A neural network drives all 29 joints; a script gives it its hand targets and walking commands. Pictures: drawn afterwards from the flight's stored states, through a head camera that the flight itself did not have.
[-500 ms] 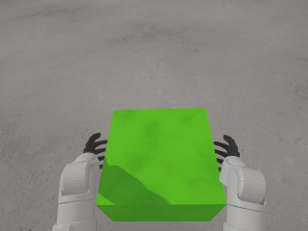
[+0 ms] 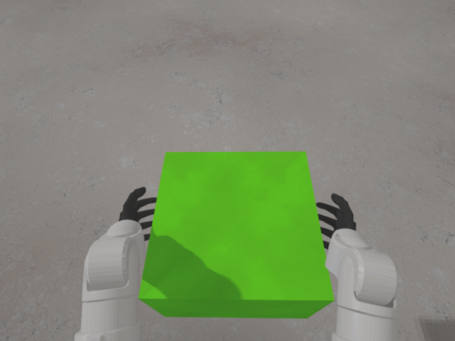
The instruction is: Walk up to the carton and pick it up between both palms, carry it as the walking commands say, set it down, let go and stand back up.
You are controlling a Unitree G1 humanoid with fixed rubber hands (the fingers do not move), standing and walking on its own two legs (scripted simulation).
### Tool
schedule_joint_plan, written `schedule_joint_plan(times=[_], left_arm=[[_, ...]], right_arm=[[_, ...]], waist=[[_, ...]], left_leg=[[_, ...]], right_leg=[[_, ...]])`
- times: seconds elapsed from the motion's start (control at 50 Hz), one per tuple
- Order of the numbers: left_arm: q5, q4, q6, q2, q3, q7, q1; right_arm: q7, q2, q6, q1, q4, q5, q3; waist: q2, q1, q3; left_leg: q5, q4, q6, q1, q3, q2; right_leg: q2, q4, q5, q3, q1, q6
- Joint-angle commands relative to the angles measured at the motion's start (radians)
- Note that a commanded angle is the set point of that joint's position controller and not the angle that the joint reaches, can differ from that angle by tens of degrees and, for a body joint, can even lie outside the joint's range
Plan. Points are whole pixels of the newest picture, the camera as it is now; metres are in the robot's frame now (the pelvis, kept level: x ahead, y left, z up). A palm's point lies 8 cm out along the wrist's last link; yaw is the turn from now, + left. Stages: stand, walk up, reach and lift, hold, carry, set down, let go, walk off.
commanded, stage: carry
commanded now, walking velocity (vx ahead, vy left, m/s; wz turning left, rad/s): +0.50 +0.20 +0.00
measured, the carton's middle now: (235, 234) +0.32 +0.00 -0.02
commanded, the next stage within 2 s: none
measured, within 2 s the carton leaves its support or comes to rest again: neither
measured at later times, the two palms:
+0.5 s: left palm (132, 104) +0.57 +0.23 +0.08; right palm (286, 110) +0.59 -0.11 +0.06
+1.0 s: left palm (154, 49) +0.82 +0.22 +0.08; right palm (279, 65) +0.75 -0.11 +0.08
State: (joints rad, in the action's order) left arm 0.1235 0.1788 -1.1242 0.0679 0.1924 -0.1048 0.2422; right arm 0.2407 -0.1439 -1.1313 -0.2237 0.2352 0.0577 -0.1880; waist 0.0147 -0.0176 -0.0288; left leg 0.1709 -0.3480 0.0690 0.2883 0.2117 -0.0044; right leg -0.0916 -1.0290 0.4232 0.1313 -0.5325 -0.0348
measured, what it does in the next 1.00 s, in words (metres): walks ahead: right foot, then left foot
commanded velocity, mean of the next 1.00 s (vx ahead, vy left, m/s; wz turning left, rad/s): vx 0.23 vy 0.09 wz -0.32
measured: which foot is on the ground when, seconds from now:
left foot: down 0.00-0.28, up 0.30-0.62, down 0.64-1.00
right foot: up 0.00-0.20, down 0.22-0.64, up 0.66-1.00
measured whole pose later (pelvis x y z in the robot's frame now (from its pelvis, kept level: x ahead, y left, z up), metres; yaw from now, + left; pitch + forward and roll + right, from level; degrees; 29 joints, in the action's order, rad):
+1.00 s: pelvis +0.50 +0.10 -0.01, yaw -9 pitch +6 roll +0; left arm 0.11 0.28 -1.12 0.10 0.17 -0.16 0.26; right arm 0.16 -0.14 -1.07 -0.21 0.30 0.09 -0.22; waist 0.02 0.01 -0.05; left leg 0.26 -0.48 -0.01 0.29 0.30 -0.14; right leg -0.05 -0.71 0.22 0.13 -0.55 -0.03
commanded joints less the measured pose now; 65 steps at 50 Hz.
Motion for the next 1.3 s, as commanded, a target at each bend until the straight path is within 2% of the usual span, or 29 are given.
schedule_joint_plan(times=[0.0, 0.14, 0.2, 0.22, 0.24, 0.26, 0.28, 0.32, 0.34, 0.4, 0.5, 0.54, 0.58, 0.6, 0.62, 0.66, 0.68, 0.74, 0.78, 0.82, 0.88, 0.98, 1.02, 1.04, 1.08, 1.1, 1.14, 1.22, 1.28], left_arm=[[-0.467, 0.177, 0.014, 1.034, -0.806, 0.305, 0.529], [-0.426, 0.075, -0.024, 0.979, -0.769, 0.318, 0.436], [-0.434, 0.026, -0.033, 0.963, -0.74, 0.328, 0.453], [-0.437, -0.004, -0.032, 0.964, -0.733, 0.334, 0.451], [-0.432, -0.007, -0.03, 0.964, -0.732, 0.339, 0.454], [-0.412, -0.056, -0.019, 0.96, -0.71, 0.343, 0.474], [-0.408, -0.076, -0.018, 0.997, -0.696, 0.339, 0.451], [-0.445, -0.017, -0.019, 1.036, -0.719, 0.343, 0.514], [-0.466, 0.029, -0.012, 1.047, -0.732, 0.347, 0.562], [-0.496, 0.068, 0.003, 1.045, -0.723, 0.357, 0.602], [-0.492, 0.086, 0.001, 0.983, -0.717, 0.354, 0.536], [-0.471, 0.077, -0.002, 0.957, -0.705, 0.35, 0.489], [-0.447, 0.075, -0.004, 0.942, -0.699, 0.343, 0.444], [-0.444, 0.082, -0.005, 0.943, -0.708, 0.339, 0.427], [-0.444, 0.094, -0.006, 0.952, -0.722, 0.337, 0.442], [-0.442, 0.091, -0.008, 0.955, -0.752, 0.342, 0.473], [-0.472, 0.109, -0.017, 0.995, -0.778, 0.343, 0.497], [-0.47, 0.114, 0.002, 1.006, -0.792, 0.331, 0.501], [-0.507, 0.171, 0.011, 1.062, -0.819, 0.327, 0.573], [-0.521, 0.225, 0.022, 1.044, -0.833, 0.308, 0.592], [-0.499, 0.244, 0.019, 1.017, -0.828, 0.297, 0.546], [-0.452, 0.121, -0.012, 0.975, -0.782, 0.306, 0.421], [-0.444, 0.079, -0.02, 0.972, -0.77, 0.318, 0.418], [-0.447, 0.053, -0.022, 0.974, -0.769, 0.325, 0.418], [-0.44, -0.012, -0.014, 0.989, -0.741, 0.337, 0.397], [-0.425, -0.036, -0.005, 0.995, -0.73, 0.337, 0.368], [-0.446, -0.001, -0.004, 1.012, -0.72, 0.345, 0.384], [-0.467, 0.119, 0.031, 1.015, -0.729, 0.335, 0.475], [-0.449, 0.153, 0.036, 0.974, -0.731, 0.322, 0.445]], right_arm=[[-0.472, -0.947, 0.001, -0.485, 0.07, -0.388, 0.743], [-0.468, -0.874, -0.032, -0.434, 0.001, -0.343, 0.747], [-0.47, -0.847, -0.043, -0.441, -0.04, -0.333, 0.735], [-0.47, -0.84, -0.043, -0.44, -0.06, -0.335, 0.731], [-0.469, -0.832, -0.046, -0.462, -0.042, -0.34, 0.737], [-0.475, -0.829, -0.053, -0.525, -0.013, -0.346, 0.765], [-0.48, -0.846, -0.057, -0.575, -0.025, -0.364, 0.782], [-0.48, -0.886, -0.031, -0.576, -0.029, -0.385, 0.781], [-0.477, -0.9, -0.024, -0.565, -0.016, -0.386, 0.779], [-0.456, -0.957, -0.012, -0.594, 0.0, -0.384, 0.775], [-0.425, -0.923, -0.003, -0.51, -0.001, -0.349, 0.775], [-0.418, -0.92, -0.001, -0.48, 0.008, -0.343, 0.78], [-0.419, -0.894, -0.001, -0.43, 0.011, -0.333, 0.781], [-0.419, -0.905, 0.002, -0.42, 0.018, -0.34, 0.78], [-0.424, -0.899, 0.004, -0.429, 0.026, -0.338, 0.77], [-0.431, -0.878, 0.005, -0.374, -0.004, -0.311, 0.738], [-0.437, -0.867, 0.008, -0.366, 0.023, -0.321, 0.742], [-0.454, -0.885, 0.018, -0.419, 0.037, -0.346, 0.736], [-0.449, -0.91, 0.03, -0.462, 0.089, -0.341, 0.721], [-0.461, -0.934, 0.024, -0.457, 0.095, -0.352, 0.714], [-0.471, -0.918, 0.019, -0.41, 0.087, -0.348, 0.72], [-0.475, -0.859, 0.002, -0.345, 0.007, -0.322, 0.718], [-0.477, -0.86, -0.004, -0.347, -0.041, -0.318, 0.715], [-0.477, -0.861, -0.009, -0.358, -0.055, -0.317, 0.714], [-0.478, -0.851, -0.009, -0.428, -0.027, -0.325, 0.735], [-0.477, -0.871, -0.008, -0.476, 0.004, -0.35, 0.763], [-0.472, -0.892, 0.016, -0.501, 0.002, -0.373, 0.778], [-0.458, -0.941, 0.035, -0.52, 0.053, -0.408, 0.796], [-0.445, -0.938, 0.038, -0.465, 0.052, -0.403, 0.793]], waist=[[-0.131, -0.002, -0.377], [-0.125, 0.007, -0.247], [-0.105, 0.032, -0.221], [-0.068, 0.041, -0.255], [0.071, 0.059, -0.287], [0.29, 0.046, -0.264], [0.221, 0.044, -0.235], [0.048, 0.034, -0.295], [0.022, 0.029, -0.291], [0.113, 0.024, -0.307], [0.163, 0.028, -0.261], [0.219, 0.034, -0.235], [0.208, 0.033, -0.271], [0.167, 0.012, -0.328], [0.084, -0.004, -0.379], [-0.172, -0.015, -0.446], [-0.29, -0.01, -0.504], [-0.238, -0.001, -0.503], [-0.219, -0.002, -0.443], [-0.191, 0.003, -0.443], [-0.2, 0.006, -0.436], [-0.223, 0.005, -0.331], [-0.162, 0.012, -0.308], [-0.069, 0.02, -0.272], [0.284, 0.021, -0.212], [0.305, 0.036, -0.301], [0.125, 0.02, -0.341], [0.095, 0.014, -0.379], [0.081, 0.018, -0.431]], left_leg=[[-0.217, 0.132, 0.15, -0.447, -0.25, -0.285], [-0.374, 0.084, 0.091, -0.355, -0.116, -0.204], [-0.55, -0.138, 0.034, -0.217, -0.015, -0.14], [-0.52, -0.267, 0.005, -0.086, 0.006, -0.119], [-0.306, -0.519, -0.039, 0.131, -0.004, -0.072], [0.244, -0.701, -0.06, 0.382, -0.085, 0.041], [0.286, -0.852, -0.038, 0.422, -0.189, -0.03], [0.169, -0.897, -0.053, 0.401, -0.233, -0.073], [0.103, -0.856, -0.058, 0.388, -0.225, -0.093], [-0.004, -0.711, -0.073, 0.386, -0.174, -0.076], [-0.009, -0.343, -0.095, 0.308, -0.078, -0.03], [-0.1, -0.18, -0.11, 0.214, -0.003, 0.024], [-0.268, -0.025, -0.113, 0.027, 0.025, 0.057], [-0.433, 0.073, -0.114, -0.156, 0.038, 0.049], [-0.555, 0.064, -0.108, -0.368, 0.002, -0.024], [-1.168, -0.145, -0.016, -0.715, -0.368, -0.43], [-1.292, -0.142, 0.102, -0.789, -0.39, -0.48], [-0.845, -0.081, 0.066, -0.596, -0.266, -0.408], [-0.826, -0.048, 0.042, -0.494, -0.174, -0.367], [-0.648, -0.024, 0.072, -0.434, -0.125, -0.383], [-0.611, -0.053, 0.079, -0.365, -0.057, -0.388], [-0.467, -0.137, -0.005, -0.25, 0.026, -0.356], [-0.365, -0.264, -0.066, -0.196, 0.066, -0.328], [-0.221, -0.376, -0.111, -0.096, 0.077, -0.274], [0.484, -0.679, -0.201, 0.336, 0.005, -0.128], [0.521, -0.717, -0.178, 0.361, -0.07, -0.14], [0.464, -0.812, -0.179, 0.356, -0.143, -0.138], [0.281, -0.768, -0.184, 0.326, -0.153, -0.104], [0.292, -0.724, -0.183, 0.33, -0.177, -0.092]], right_leg=[[-0.042, 0.139, -0.052, -0.025, -0.098, 0.002], [0.026, 0.46, -0.241, 0.101, 0.056, 0.029], [0.062, 0.553, -0.31, 0.173, 0.317, 0.053], [0.018, 0.554, -0.324, 0.112, 0.5, 0.068], [-0.21, 0.644, -0.183, -0.252, 0.651, 0.142], [-0.408, 0.757, -0.187, -0.656, 0.771, 0.269], [-0.446, 0.784, -0.211, -0.73, 0.687, 0.291], [-0.39, 0.793, -0.316, -0.467, 0.664, 0.204], [-0.34, 0.791, -0.349, -0.338, 0.617, 0.157], [-0.237, 0.761, -0.551, -0.114, 0.66, 0.074], [-0.177, 0.741, -0.768, 0.028, 0.615, 0.072], [-0.133, 0.707, -0.933, 0.082, 0.606, 0.048], [-0.102, 0.587, -0.919, 0.095, 0.564, 0.021], [-0.062, 0.461, -0.849, 0.123, 0.517, -0.018], [-0.021, 0.333, -0.611, 0.116, 0.38, -0.05], [0.07, 0.015, 0.256, 0.043, -0.022, -0.064], [0.065, -0.095, 0.252, -0.04, -0.107, -0.038], [-0.011, -0.069, 0.175, -0.125, -0.128, -0.004], [-0.006, 0.048, 0.074, -0.102, -0.085, -0.004], [0.0, 0.046, -0.012, -0.071, -0.06, -0.009], [0.008, 0.163, -0.146, -0.045, -0.014, -0.003], [0.07, 0.386, -0.258, 0.049, 0.087, 0.015], [0.074, 0.582, -0.381, 0.066, 0.187, 0.017], [0.043, 0.684, -0.504, -0.006, 0.292, 0.026], [-0.261, 0.534, -1.386, -0.43, 0.558, 0.173], [-0.258, 0.523, -1.346, -0.43, 0.608, 0.244], [-0.205, 0.528, -1.127, -0.358, 0.561, 0.195], [-0.106, 0.54, -0.908, -0.259, 0.479, 0.192], [-0.128, 0.555, -0.86, -0.328, 0.495, 0.22]])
